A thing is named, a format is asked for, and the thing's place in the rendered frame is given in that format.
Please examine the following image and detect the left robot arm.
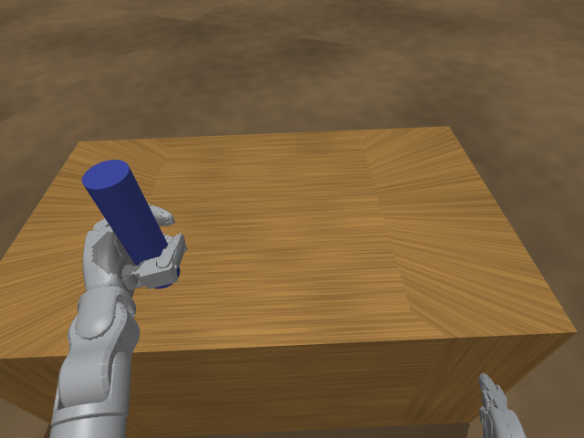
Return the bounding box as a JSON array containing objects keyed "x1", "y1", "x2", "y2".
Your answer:
[{"x1": 49, "y1": 286, "x2": 140, "y2": 438}]

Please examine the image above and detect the can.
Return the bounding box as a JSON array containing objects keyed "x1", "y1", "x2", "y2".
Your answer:
[{"x1": 82, "y1": 160, "x2": 180, "y2": 289}]

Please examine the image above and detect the right robot hand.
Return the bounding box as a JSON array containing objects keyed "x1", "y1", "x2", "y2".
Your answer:
[{"x1": 479, "y1": 373, "x2": 527, "y2": 438}]

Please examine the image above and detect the left robot hand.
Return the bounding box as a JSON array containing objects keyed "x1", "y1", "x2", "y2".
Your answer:
[{"x1": 83, "y1": 204, "x2": 188, "y2": 298}]

